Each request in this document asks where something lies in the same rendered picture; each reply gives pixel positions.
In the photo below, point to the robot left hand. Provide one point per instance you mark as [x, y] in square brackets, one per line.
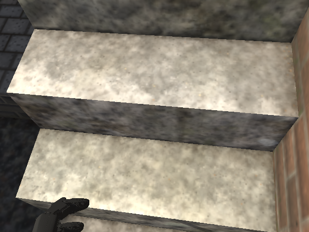
[49, 220]

